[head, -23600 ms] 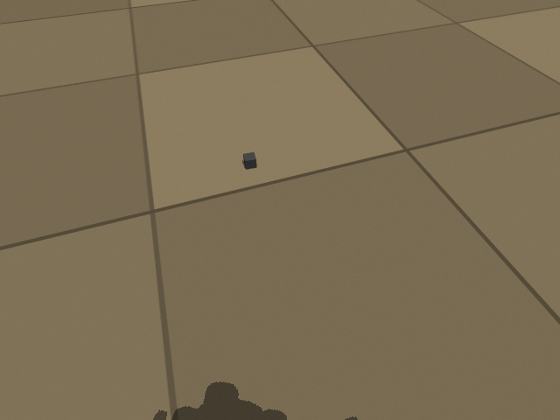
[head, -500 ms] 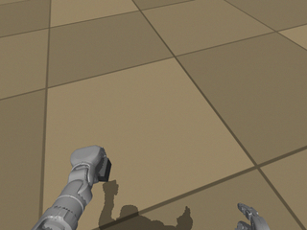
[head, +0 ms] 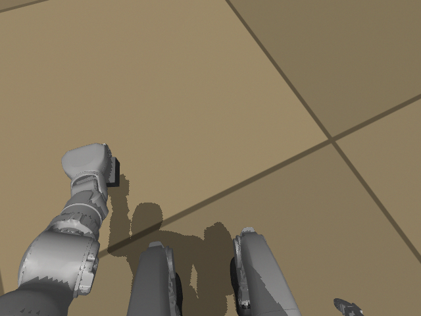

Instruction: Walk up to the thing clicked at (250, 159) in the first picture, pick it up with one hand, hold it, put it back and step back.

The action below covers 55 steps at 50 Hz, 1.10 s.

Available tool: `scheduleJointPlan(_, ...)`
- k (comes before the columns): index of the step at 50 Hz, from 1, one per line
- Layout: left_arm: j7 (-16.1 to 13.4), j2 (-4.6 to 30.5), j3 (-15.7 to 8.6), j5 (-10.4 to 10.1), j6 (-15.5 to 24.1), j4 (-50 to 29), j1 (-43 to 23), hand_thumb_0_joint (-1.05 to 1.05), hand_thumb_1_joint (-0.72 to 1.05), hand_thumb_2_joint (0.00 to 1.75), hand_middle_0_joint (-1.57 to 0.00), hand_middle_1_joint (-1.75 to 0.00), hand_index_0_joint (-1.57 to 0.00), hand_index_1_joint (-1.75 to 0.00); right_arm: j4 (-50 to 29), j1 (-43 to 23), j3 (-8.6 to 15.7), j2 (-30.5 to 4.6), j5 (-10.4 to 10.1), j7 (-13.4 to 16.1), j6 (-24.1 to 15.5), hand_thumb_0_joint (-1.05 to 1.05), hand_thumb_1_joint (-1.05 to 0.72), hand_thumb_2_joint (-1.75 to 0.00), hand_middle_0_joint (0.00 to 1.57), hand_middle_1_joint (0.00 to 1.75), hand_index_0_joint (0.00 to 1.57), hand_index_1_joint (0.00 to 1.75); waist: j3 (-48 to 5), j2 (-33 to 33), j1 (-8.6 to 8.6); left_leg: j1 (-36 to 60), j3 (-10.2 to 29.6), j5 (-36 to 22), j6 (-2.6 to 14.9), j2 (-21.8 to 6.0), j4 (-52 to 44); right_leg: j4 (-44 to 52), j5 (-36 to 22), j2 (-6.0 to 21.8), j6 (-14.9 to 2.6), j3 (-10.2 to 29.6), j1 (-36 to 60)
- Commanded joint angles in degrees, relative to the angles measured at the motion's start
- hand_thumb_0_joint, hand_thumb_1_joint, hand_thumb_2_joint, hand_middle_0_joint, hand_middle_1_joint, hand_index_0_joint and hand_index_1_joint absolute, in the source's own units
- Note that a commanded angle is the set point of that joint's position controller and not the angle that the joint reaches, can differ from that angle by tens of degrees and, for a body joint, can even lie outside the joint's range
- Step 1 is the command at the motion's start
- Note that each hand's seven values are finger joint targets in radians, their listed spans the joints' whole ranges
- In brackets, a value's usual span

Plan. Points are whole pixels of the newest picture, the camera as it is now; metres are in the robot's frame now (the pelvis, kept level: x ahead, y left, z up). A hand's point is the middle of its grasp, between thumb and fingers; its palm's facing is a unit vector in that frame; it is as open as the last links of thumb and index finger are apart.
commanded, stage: crouch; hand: left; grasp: from above
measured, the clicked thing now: (104, 172) +0.44 +0.22 -0.16
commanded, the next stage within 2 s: lower in 1.26 s
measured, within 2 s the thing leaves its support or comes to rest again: neither
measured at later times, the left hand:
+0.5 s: hand (117, 186) +0.45 +0.24 -0.32, palm faces -0.40 -0.11 -0.91, open 8.4 cm
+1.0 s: hand (123, 188) +0.46 +0.24 -0.40, palm faces -0.43 -0.12 -0.90, open 8.5 cm
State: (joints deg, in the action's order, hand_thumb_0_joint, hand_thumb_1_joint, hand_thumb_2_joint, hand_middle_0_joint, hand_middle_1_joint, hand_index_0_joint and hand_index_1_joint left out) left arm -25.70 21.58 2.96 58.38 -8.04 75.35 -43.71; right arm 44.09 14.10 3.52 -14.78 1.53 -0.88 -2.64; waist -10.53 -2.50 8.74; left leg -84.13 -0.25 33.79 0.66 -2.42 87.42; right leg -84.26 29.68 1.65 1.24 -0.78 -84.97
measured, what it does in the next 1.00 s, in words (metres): lowers itself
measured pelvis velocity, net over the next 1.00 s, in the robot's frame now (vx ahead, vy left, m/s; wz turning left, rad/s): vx -0.03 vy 0.00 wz -0.04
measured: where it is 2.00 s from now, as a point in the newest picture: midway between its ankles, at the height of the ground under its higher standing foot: (209, 306)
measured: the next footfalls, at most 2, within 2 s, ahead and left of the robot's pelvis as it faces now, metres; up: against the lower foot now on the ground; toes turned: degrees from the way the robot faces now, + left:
none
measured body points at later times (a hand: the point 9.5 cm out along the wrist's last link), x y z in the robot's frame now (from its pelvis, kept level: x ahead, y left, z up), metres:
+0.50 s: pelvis -0.02 +0.00 -0.16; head +0.22 +0.03 +0.23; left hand +0.46 +0.24 -0.27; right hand +0.03 -0.28 -0.28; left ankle +0.05 +0.11 -0.56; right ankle +0.07 -0.14 -0.56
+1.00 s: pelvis -0.03 +0.00 -0.22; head +0.23 +0.03 +0.14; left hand +0.48 +0.24 -0.34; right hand -0.02 -0.28 -0.34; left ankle +0.05 +0.11 -0.56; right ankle +0.07 -0.14 -0.56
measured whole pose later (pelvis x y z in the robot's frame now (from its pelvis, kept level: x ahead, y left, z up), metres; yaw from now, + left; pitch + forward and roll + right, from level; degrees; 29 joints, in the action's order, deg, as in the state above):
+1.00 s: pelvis -0.03 +0.00 -0.22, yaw -2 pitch +37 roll -5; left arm -25.2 37.2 -7.2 65.3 0.0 88.3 -61.2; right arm 44.1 10.6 -1.9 -15.5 7.9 -8.5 -6.3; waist -3.2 -1.3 15.7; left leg -127.5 4.2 40.9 0.5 -1.2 130.8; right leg -125.7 36.0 2.5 0.9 -2.6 -126.9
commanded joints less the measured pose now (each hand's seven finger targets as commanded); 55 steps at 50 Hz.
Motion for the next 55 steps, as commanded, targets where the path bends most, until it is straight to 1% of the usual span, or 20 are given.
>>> scheduleJointPlan(1,-1.4,13.9,-3.4,-0.1,-0.4,-6.5,-23.3,0.0,0.58,0.42,-1.1,-0.22,-1.08,-0.25,-3.7,6.1,2.9,-9.7,0.8,0.2,-2.3,0.0,-0.9,-0.9,0.2,0.3,0.2,0.3,-35.0,-3.9,0.63,10.8,0.7,-8.3,-0.33,2.4,-6.0,3.4,-7.0,-2.5,-3.71,-1.8,14.8)
scheduleJointPlan(2,-0.9,15.5,-4.0,0.2,0.2,-6.6,-24.1,0.0,0.59,0.42,-1.09,-0.25,-1.08,-0.26,-3.6,5.9,2.9,-9.7,0.9,0.3,-2.4,0.0,-0.9,-0.9,0.2,0.3,0.2,0.3,-35.4,-3.3,1.02,8.4,0.6,-6.3,-0.02,2.6,-4.7,2.6,-4.9,-2.5,-3.66,-1.7,13.9)
scheduleJointPlan(5,0.7,15.4,-3.9,1.0,1.6,-2.2,-23.1,0.0,0.62,0.38,-1.1,-0.25,-1.1,-0.25,-3.1,5.8,2.2,-9.9,1.4,0.1,-2.7,0.0,-0.9,-0.9,0.2,0.3,0.2,0.3,-32.4,-2.0,2.76,1.9,1.1,-3.3,0.5,2.7,0.1,-1.3,-2.0,-2.1,-3.57,-2.1,7.4)
scheduleJointPlan(7,1.1,17.8,-5.0,1.9,2.9,-2.4,-23.9,0.0,0.65,0.35,-1.11,-0.23,-1.12,-0.23,-3.2,6.2,1.9,-10.3,1.6,-0.3,-3.0,0.0,-0.9,-0.9,0.2,0.3,0.2,0.3,-33.9,-2.3,2.65,0.6,2.3,-2.9,0.35,2.7,2.4,-4.6,-1.3,-1.8,-3.6,-2.6,3.5)
scheduleJointPlan(9,1.3,17.2,-4.9,2.5,4.2,-3.2,-25.6,0.0,0.65,0.35,-1.1,-0.25,-1.12,-0.24,-3.1,7.3,1.6,-10.1,1.9,-0.6,-3.2,0.0,-0.9,-0.9,0.2,0.3,0.2,0.3,-35.4,-4.3,3.39,0.4,1.8,-4.5,0.21,2.7,5.1,-6.8,-2.7,-1.7,-3.63,-2.8,1.5)
scheduleJointPlan(14,-0.5,20.7,-6.7,4.8,6.0,-6.4,-30.4,0.0,0.66,0.37,-1.11,-0.28,-1.13,-0.27,-2.2,8.1,0.7,-10.6,2.7,-1.5,-3.8,0.0,-0.9,-0.9,0.2,0.3,0.2,0.3,-40.6,-9.0,3.74,-0.5,1.2,-6.9,0.02,2.9,10.5,-12.0,-5.1,-1.6,-3.64,-3.2,-1.9)
scheduleJointPlan(18,-2.1,22.4,-8.0,5.3,5.9,-5.8,-33.5,0.0,0.65,0.41,-1.1,-0.28,-1.11,-0.27,-1.1,8.3,0.6,-11.4,3.7,-2.1,-4.4,0.0,-0.9,-0.9,0.2,0.3,0.2,0.3,-40.9,-12.8,4.24,0.2,1.9,-7.8,-0.47,2.5,13.1,-15.8,-5.4,-1.3,-3.93,-4.0,-7.4)
scheduleJointPlan(21,-2.8,21.3,-7.8,5.5,5.2,-3.3,-33.9,0.0,0.63,0.43,-1.11,-0.26,-1.1,-0.27,-0.6,8.5,0.6,-11.7,4.2,-2.8,-4.4,0.0,-0.9,-0.9,0.2,0.3,0.2,0.3,-40.3,-13.4,5.18,-1.1,1.6,-8.9,-0.45,2.5,15.9,-17.8,-6.7,-1.3,-3.8,-4.1,-9.5)
scheduleJointPlan(23,-2.8,22.3,-7.9,4.6,5.2,-4.0,-34.9,0.0,0.6,0.42,-1.09,-0.27,-1.09,-0.28,-0.5,8.1,0.4,-11.5,4.4,-3.2,-4.5,0.0,-0.9,-0.9,0.2,0.3,0.2,0.3,-40.7,-12.4,5.27,-3.6,1.0,-8.4,0.02,2.6,17.7,-18.4,-6.9,-1.5,-3.56,-4.0,-8.3)
scheduleJointPlan(29,-1.2,23.4,-8.1,4.7,5.2,-1.3,-35.7,0.0,0.6,0.45,-1.09,-0.29,-1.08,-0.3,-0.2,7.8,0.4,-12.3,4.9,-4.2,-4.4,0.0,-0.9,-0.9,0.2,0.3,0.2,0.3,-38.7,-13.6,5.89,-6.7,1.4,-7.8,-0.13,2.6,20.6,-22.4,-5.8,-1.6,-3.75,-4.6,-12.3)
scheduleJointPlan(34,-0.4,24.1,-8.5,4.9,5.8,2.7,-33.9,0.0,0.59,0.47,-1.09,-0.3,-1.08,-0.31,-0.9,8.7,-0.2,-12.4,5.4,-5.1,-4.4,0.0,-0.9,-0.9,0.2,0.3,0.2,0.3,-35.5,-9.8,7.42,-11.7,1.1,-7.4,0.52,2.8,23.9,-23.8,-6.3,-1.6,-3.15,-4.3,-12.0)
scheduleJointPlan(36,-0.5,27.1,-9.6,5.5,6.3,1.5,-35.1,0.0,0.58,0.46,-1.07,-0.31,-1.07,-0.32,-0.5,9.1,-0.3,-13.4,5.4,-5.2,-4.2,0.0,-0.9,-0.9,0.2,0.3,0.2,0.3,-36.7,-10.4,6.63,-13.1,0.7,-8.0,0.67,2.8,25.3,-24.7,-7.3,-1.7,-3.0,-4.2,-11.9)
scheduleJointPlan(40,-0.4,27.4,-10.2,6.2,6.9,1.9,-35.0,0.0,0.59,0.47,-1.08,-0.32,-1.08,-0.33,-0.5,10.1,-0.8,-13.7,5.9,-6.3,-4.2,0.0,-0.9,-0.9,0.2,0.3,0.2,0.3,-36.2,-12.8,6.89,-12.4,1.2,-9.8,0.14,2.7,26.4,-27.5,-8.0,-1.5,-3.33,-4.7,-14.0)
scheduleJointPlan(42,-1.0,29.0,-10.8,6.7,7.1,2.6,-36.5,0.0,0.58,0.47,-1.07,-0.32,-1.06,-0.33,-0.7,9.9,-0.8,-14.3,5.8,-6.5,-4.1,0.0,-0.9,-0.9,0.2,0.3,0.2,0.3,-36.9,-13.8,6.57,-12.0,1.6,-8.9,0.04,2.7,26.9,-28.7,-7.0,-1.5,-3.51,-5.1,-16.3)
scheduleJointPlan(44,-1.2,27.8,-10.1,7.0,7.6,3.2,-37.6,0.0,0.58,0.49,-1.08,-0.32,-1.07,-0.33,-0.7,10.1,-1.1,-14.4,6.2,-6.9,-4.1,0.0,-0.9,-0.9,0.2,0.3,0.2,0.3,-35.5,-14.5,8.13,-13.4,1.7,-7.4,0.05,2.8,27.4,-29.2,-5.8,-1.6,-3.55,-5.4,-17.5)
scheduleJointPlan(47,-2.1,30.3,-11.2,6.8,7.9,3.2,-39.8,0.0,0.61,0.48,-1.1,-0.32,-1.09,-0.33,-0.4,10.0,-1.2,-14.5,6.3,-7.1,-4.1,0.0,-0.9,-0.9,0.2,0.3,0.2,0.3,-35.2,-13.9,7.64,-15.4,1.5,-5.1,0.32,2.8,28.3,-29.8,-3.8,-1.7,-3.53,-5.5,-18.5)
scheduleJointPlan(48,-2.1,29.8,-11.0,7.4,8.0,4.7,-39.0,0.0,0.62,0.5,-1.11,-0.32,-1.1,-0.33,-0.6,10.5,-1.6,-14.6,6.7,-7.4,-4.3,0.0,-0.9,-0.9,0.2,0.3,0.2,0.3,-34.1,-14.1,8.63,-15.4,1.5,-4.9,0.29,2.9,28.7,-30.1,-3.6,-1.6,-3.44,-5.6,-18.7)
scheduleJointPlan(49,-2.4,30.2,-11.2,6.9,8.2,4.0,-39.9,0.0,0.62,0.5,-1.11,-0.32,-1.1,-0.33,-0.2,10.4,-1.6,-14.6,6.6,-7.4,-4.2,0.0,-0.9,-0.9,0.2,0.3,0.2,0.3,-35.4,-14.2,7.8,-15.5,1.5,-4.8,0.26,2.7,28.9,-30.4,-3.5,-1.8,-3.51,-5.8,-18.6)
scheduleJointPlan(52,-2.7,30.8,-11.2,7.5,8.3,5.4,-41.6,0.0,0.65,0.51,-1.14,-0.32,-1.12,-0.34,0.1,10.9,-2.0,-15.2,6.9,-7.7,-4.6,0.0,-0.9,-0.9,0.2,0.3,0.2,0.3,-35.0,-14.7,8.9,-16.8,1.5,-5.0,0.36,2.9,30.2,-31.4,-3.9,-1.8,-3.49,-6.1,-19.3)
scheduleJointPlan(55,-2.8,31.9,-11.3,7.4,8.5,6.2,-41.8,0.0,0.67,0.52,-1.17,-0.31,-1.15,-0.33,0.1,10.8,-2.4,-15.3,7.1,-8.1,-4.7,0.0,-0.9,-0.9,0.2,0.3,0.2,0.3,-34.4,-13.5,8.77,-18.9,1.1,-4.5,0.78,2.9,31.8,-31.3,-3.8,-2.0,-3.23,-5.9,-18.6)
